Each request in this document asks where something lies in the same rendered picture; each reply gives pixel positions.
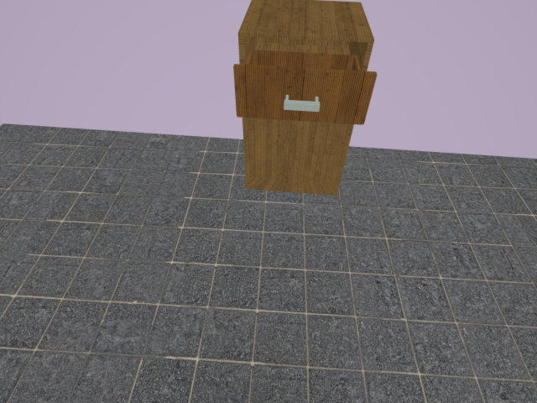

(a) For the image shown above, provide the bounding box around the cabinet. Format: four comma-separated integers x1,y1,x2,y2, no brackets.
238,0,374,196

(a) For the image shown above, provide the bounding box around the drawer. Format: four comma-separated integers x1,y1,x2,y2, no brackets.
233,50,377,125

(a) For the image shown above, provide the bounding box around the handle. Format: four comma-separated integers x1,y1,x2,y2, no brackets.
284,95,320,112

